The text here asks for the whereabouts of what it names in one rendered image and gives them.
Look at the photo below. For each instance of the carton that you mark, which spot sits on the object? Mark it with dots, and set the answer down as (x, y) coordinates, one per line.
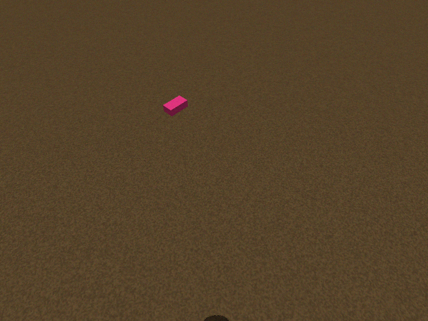
(175, 105)

